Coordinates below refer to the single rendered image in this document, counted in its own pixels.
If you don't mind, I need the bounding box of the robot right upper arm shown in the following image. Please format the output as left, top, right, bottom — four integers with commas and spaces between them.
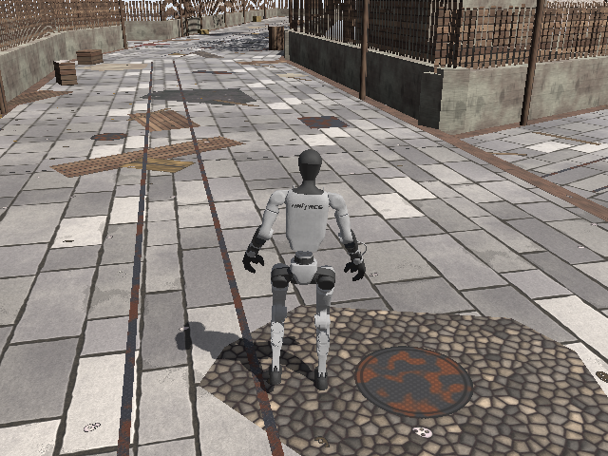
328, 192, 353, 244

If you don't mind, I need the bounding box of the robot left forearm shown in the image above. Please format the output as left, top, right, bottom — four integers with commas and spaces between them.
246, 225, 266, 257

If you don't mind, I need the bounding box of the robot right forearm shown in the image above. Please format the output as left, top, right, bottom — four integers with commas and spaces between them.
344, 229, 363, 265

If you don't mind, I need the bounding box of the right robot hand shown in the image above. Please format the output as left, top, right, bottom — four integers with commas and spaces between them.
344, 259, 366, 281

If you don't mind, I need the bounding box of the left robot hand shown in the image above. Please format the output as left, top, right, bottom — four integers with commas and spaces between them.
242, 252, 264, 273

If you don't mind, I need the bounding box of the robot left upper arm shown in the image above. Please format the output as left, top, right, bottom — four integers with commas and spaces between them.
257, 190, 289, 240

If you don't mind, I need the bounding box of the robot left foot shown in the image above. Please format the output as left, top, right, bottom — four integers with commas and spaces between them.
269, 364, 282, 385

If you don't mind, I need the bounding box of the robot foot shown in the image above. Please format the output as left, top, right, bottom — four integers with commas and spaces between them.
269, 364, 282, 385
314, 366, 328, 390

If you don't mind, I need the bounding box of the robot right foot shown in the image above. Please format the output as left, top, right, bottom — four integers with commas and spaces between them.
314, 366, 328, 390

